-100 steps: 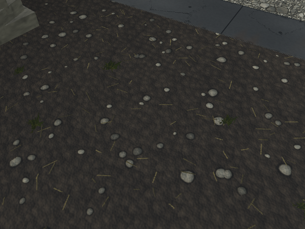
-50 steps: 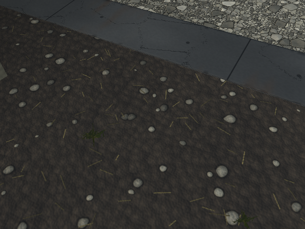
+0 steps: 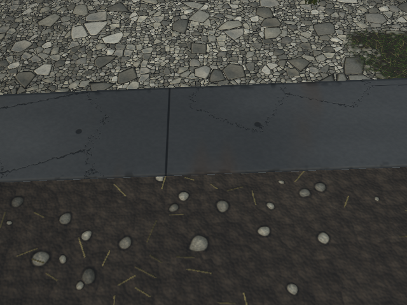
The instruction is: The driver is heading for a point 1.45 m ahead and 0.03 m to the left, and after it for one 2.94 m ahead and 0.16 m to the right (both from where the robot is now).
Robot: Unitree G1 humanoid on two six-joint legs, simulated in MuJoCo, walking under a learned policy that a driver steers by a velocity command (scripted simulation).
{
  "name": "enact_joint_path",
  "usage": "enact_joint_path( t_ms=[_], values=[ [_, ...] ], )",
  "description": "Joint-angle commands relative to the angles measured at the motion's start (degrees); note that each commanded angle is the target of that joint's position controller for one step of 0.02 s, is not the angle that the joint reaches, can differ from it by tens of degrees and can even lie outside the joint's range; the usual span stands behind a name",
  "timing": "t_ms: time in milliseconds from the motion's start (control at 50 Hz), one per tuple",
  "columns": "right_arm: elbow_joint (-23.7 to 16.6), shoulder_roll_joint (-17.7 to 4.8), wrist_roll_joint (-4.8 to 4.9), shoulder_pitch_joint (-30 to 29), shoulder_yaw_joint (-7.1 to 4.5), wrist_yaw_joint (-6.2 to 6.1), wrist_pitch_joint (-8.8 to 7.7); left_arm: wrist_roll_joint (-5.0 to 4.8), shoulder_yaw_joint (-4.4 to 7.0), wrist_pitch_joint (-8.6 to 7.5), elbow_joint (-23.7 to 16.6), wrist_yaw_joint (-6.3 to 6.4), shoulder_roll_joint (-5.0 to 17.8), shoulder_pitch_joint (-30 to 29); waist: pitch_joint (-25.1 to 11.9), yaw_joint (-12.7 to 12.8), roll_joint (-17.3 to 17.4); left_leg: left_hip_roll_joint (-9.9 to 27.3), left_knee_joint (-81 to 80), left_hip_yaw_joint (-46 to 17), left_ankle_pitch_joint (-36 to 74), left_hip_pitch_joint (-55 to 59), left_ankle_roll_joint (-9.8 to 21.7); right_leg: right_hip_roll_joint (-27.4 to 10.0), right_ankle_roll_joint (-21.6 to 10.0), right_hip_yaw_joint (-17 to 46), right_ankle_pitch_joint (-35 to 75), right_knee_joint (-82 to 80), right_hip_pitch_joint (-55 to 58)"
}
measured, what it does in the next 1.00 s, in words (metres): walks ahead: left foot, then right foot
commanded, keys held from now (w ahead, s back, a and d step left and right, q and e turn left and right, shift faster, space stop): w+e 0.06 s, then w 0.94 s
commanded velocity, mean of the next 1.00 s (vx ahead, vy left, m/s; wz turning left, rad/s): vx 0.50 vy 0.00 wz -0.17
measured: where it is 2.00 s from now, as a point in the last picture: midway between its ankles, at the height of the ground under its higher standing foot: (241, 143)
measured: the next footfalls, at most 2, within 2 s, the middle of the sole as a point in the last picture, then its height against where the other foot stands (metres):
left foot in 0.36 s outside the picture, level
right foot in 0.88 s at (266, 241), level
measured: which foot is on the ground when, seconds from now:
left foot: up 0.00-0.34, down 0.36-0.90, up 0.92-1.00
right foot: down 0.00-0.38, up 0.40-0.86, down 0.88-1.00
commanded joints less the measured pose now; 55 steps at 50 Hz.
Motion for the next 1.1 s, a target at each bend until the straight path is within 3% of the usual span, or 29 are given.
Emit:
enact_joint_path(
  t_ms=[20,60,160,240,300,340,360,380,400,420,440,460,480,500,560,680,780,820,840,860,880,900,920,940,960,980,1000,1040,1100],
  values=[
    [-3.54,-5.83,-1.0,1.1,-1.69,-0.17,0.4,-0.01,1.72,-1.55,-4.74,1.0,7.89,-0.94,-6.98,-1.84,-2.85,2.15,-6.41,-2.07,4.59,-7.72,-1.03,-15.05,-11.28,19.78,13.21,-14.68,9.89],
    [-4.97,-4.5,-1.4,-2.82,-1.26,-0.33,0.92,-0.28,2.11,-1.62,-4.21,1.91,9.4,1.12,-5.15,-0.98,-2.66,0.98,-13.75,-1.45,10.48,-9.09,-2.56,-13.8,-10.74,17.31,14.25,-15.48,8.2],
    [-6.86,-2.12,-0.63,-10.93,0.12,1.05,0.44,-0.23,1.54,-1.43,-2.19,2.6,8.17,5.14,-2.66,3.01,-5.78,-1.9,-32.31,0.22,28.7,-3.74,-2.48,-11.06,-6.77,12.11,7.79,-16.1,5.9],
    [-8.79,-3.88,-0.14,-14.97,0.08,2.02,-0.25,-0.41,1.45,-1.26,0.09,2.51,8.33,8.84,-0.74,4.73,-5.83,-2.32,-37.1,-0.36,26.22,-6.54,-0.37,-14.66,-6.6,15.27,8.07,-12.72,13.57],
    [-9.03,-5.16,-0.14,-13.39,-0.21,2.53,-0.85,-0.21,1.67,-0.46,0.94,2.93,9.11,9.55,-0.81,3.46,-7.23,-3.18,-39.16,0.55,18.99,-5.63,1.99,-17.1,-5.59,17.33,16.01,-8.96,19.49],
    [-6.52,-7.5,-0.44,-4.13,-1.51,2.25,-1.16,-0.13,1.4,0.0,0.4,2.94,8.87,7.51,-6.16,-1.61,-7.44,-5.65,-41.5,3.14,18.53,7.55,4.8,-13.89,-3.65,14.65,32.6,0.66,19.46],
    [-4.85,-9.84,-1.17,5.15,-2.28,2.02,-1.26,0.35,0.56,-0.01,-0.74,2.82,7.27,6.29,-13.97,-5.85,-5.61,-0.18,-38.5,-2.03,21.18,22.85,8.26,-11.01,-1.83,12.23,30.1,12.97,12.72],
    [-3.54,-14.4,-1.73,13.6,-3.53,1.82,-0.91,0.35,-0.6,-0.75,-1.21,2.73,3.52,12.48,-23.27,-5.69,6.19,12.23,-38.6,-22.55,16.65,44.99,16.11,-2.93,2.53,7.71,9.52,34.0,-6.5],
    [-1.35,-11.83,-0.25,16.28,-3.01,2.36,-0.33,-0.72,-1.03,-1.54,-0.7,2.53,3.41,14.37,-25.32,-5.72,16.36,17.97,-47.97,-41.19,4.02,50.84,19.91,0.83,4.0,9.03,-22.54,45.04,-19.63],
    [-1.98,-8.06,0.87,12.89,-1.83,2.3,-0.06,-1.64,0.01,-1.98,-1.48,2.3,8.27,9.08,-15.8,-6.43,9.12,16.29,-49.87,-37.17,-5.23,44.42,17.01,-3.04,3.48,10.8,-20.51,49.09,-25.74],
    [-3.04,-6.31,0.33,8.62,-1.18,2.02,0.47,-1.6,-0.04,-2.21,-2.89,2.15,8.61,3.67,-9.5,-5.65,4.3,14.0,-51.06,-29.15,-4.1,35.95,14.72,-6.12,3.08,8.15,-15.41,47.76,-26.05],
    [-3.39,-5.21,-0.45,5.56,-0.61,2.07,0.73,-0.7,-0.05,-2.28,-3.56,2.11,7.88,0.85,-4.68,-3.94,1.41,11.57,-53.12,-23.68,1.25,27.6,13.95,-8.31,3.14,6.4,-11.67,43.67,-24.52],
    [-3.68,-4.03,-1.03,3.92,-0.12,2.05,0.55,0.02,0.28,-2.05,-3.45,2.15,7.48,0.97,-3.63,-2.22,1.98,9.72,-54.39,-20.08,6.15,23.13,13.22,-10.25,3.18,6.34,-8.99,39.83,-21.58],
    [-3.58,-3.98,-1.26,3.45,0.01,2.06,0.45,0.02,0.19,-1.73,-3.11,2.09,6.4,2.28,-3.61,-1.1,3.18,8.38,-55.6,-17.55,9.75,20.36,13.02,-11.05,3.44,5.93,-7.69,37.85,-18.78],
    [-2.43,-6.01,-0.61,4.8,-0.42,1.69,0.03,0.32,-0.41,-1.19,-3.54,2.26,4.13,1.56,-3.37,-0.45,3.6,7.55,-58.22,-11.67,19.2,18.1,14.16,-12.07,5.03,4.12,-4.06,31.46,-18.95],
    [-0.26,-8.13,0.46,9.97,-0.78,0.67,1.04,0.23,-1.65,-2.04,-6.4,1.39,1.94,-10.01,-1.92,-4.21,2.23,4.2,-59.07,-2.58,24.71,19.24,11.38,-10.04,6.17,0.88,14.46,9.76,-16.16],
    [2.11,-8.86,0.8,14.84,-0.9,0.45,2.58,-0.45,-1.72,-2.67,-9.23,-0.17,2.93,-17.1,0.04,-5.87,2.76,8.32,-55.57,-4.1,26.05,28.0,10.78,-8.26,4.55,0.64,11.73,2.68,-17.61],
    [2.4,-9.76,0.86,14.51,-1.22,0.14,3.26,-0.4,-1.29,-2.91,-9.31,-0.62,4.29,-15.74,-1.03,-4.06,3.73,9.59,-52.16,-4.38,32.23,31.06,9.73,-7.31,3.0,0.25,7.3,0.93,-14.62],
    [2.25,-10.39,0.9,13.52,-1.37,-0.01,3.52,-0.24,-0.67,-3.0,-8.51,-0.58,5.59,-12.32,-3.23,-1.7,4.4,9.05,-48.01,-3.5,40.92,31.39,8.96,-5.82,1.91,-1.04,5.88,-0.02,-9.07],
    [2.0,-9.89,0.87,12.63,-1.11,-0.14,3.8,-0.01,0.55,-2.98,-6.17,-0.27,7.79,-4.62,-8.03,2.43,3.72,6.62,-39.33,-1.25,47.87,29.52,7.58,-4.47,0.15,-2.4,7.26,-1.48,2.01],
    [0.73,-7.92,0.01,12.16,-0.17,-0.29,3.68,0.6,1.76,-2.85,-3.8,0.33,11.17,5.66,-15.96,6.59,1.39,3.99,-25.4,0.78,40.43,20.03,5.64,-10.43,-3.05,3.42,10.22,1.83,19.28],
    [-0.82,-1.51,-0.52,18.59,1.93,0.12,2.44,1.27,3.16,-2.44,-2.61,0.64,17.27,11.49,-24.78,5.0,-12.27,-5.45,-2.32,3.57,12.69,-4.09,1.4,-25.25,-12.31,28.85,3.53,0.14,42.47],
    [0.22,-3.82,0.12,17.57,1.56,0.6,1.11,0.34,1.97,-2.07,-2.15,0.56,12.8,12.87,-28.26,6.15,-14.74,-6.98,5.64,-3.9,-12.71,-12.42,1.51,-28.02,-14.42,41.94,-2.97,-7.43,44.13],
    [-1.42,-8.24,1.65,12.22,0.28,1.03,0.42,0.07,0.85,-1.98,-2.49,0.67,10.07,8.55,-18.15,5.84,-10.78,-3.38,8.76,-4.19,-10.05,-17.63,2.17,-25.69,-11.33,33.83,-5.87,-8.83,36.67],
    [-2.35,-8.05,1.8,8.35,0.36,1.04,0.22,0.16,0.3,-1.88,-3.12,0.78,8.59,4.46,-12.18,4.38,-7.12,-0.55,6.47,-2.41,-4.69,-17.26,2.43,-23.11,-9.43,26.38,-3.67,-10.28,27.85],
    [-2.59,-7.38,0.95,6.7,0.24,0.87,0.45,0.51,-0.22,-1.88,-3.28,0.56,7.05,1.09,-7.72,2.53,-4.64,1.17,2.56,-1.54,-1.03,-15.27,2.02,-20.78,-8.54,21.44,0.02,-12.57,19.71],
    [-2.27,-6.92,0.43,7.48,-0.05,0.7,1.14,0.98,-0.68,-2.19,-3.51,0.39,5.63,-1.07,-5.88,0.39,-5.52,2.78,-0.37,-1.96,1.7,-11.58,1.7,-18.9,-7.75,17.91,3.1,-14.71,14.04],
    [-1.54,-4.43,0.24,9.75,0.34,0.57,2.54,0.86,-0.51,-2.89,-3.02,0.14,5.86,-2.3,-5.23,-1.76,-6.42,3.36,-3.02,-1.52,4.27,-7.4,0.67,-17.72,-8.38,14.23,6.42,-17.95,8.33],
    [-3.09,-3.76,-0.4,5.78,0.48,0.23,3.14,0.75,0.05,-3.48,-1.29,0.64,7.73,-0.8,-3.2,-1.77,-4.82,3.84,-10.42,-1.27,11.66,-10.32,-0.89,-17.17,-8.96,9.66,10.97,-20.23,7.14]
  ],
)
